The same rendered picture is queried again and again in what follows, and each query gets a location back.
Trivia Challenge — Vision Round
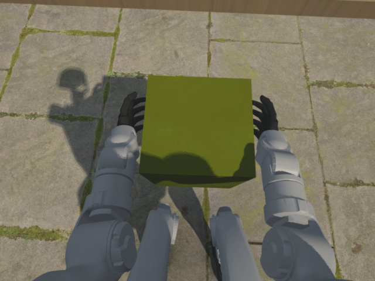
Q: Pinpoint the right robot forearm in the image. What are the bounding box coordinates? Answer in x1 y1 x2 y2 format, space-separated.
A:
255 130 336 272

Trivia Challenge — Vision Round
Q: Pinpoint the left robot thigh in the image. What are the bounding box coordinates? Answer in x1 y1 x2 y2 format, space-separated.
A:
127 208 179 281

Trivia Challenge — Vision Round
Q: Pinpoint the left robot shin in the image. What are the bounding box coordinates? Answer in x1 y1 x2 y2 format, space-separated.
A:
146 203 171 222

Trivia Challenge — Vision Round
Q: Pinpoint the right robot upper arm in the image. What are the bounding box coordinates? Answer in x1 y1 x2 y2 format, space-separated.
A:
260 226 353 281

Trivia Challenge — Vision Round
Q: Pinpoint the robot right hand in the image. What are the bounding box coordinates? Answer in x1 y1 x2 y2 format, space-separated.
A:
252 95 278 140

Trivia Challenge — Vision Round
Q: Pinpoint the carton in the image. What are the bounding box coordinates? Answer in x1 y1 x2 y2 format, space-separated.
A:
139 76 256 189

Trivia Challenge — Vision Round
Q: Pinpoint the left robot forearm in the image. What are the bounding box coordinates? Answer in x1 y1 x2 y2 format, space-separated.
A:
65 125 139 261

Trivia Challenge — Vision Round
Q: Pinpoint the left robot upper arm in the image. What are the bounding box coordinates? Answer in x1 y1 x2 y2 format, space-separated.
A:
32 220 137 281

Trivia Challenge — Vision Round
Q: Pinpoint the robot left hand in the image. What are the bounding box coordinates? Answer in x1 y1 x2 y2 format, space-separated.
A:
117 91 146 133

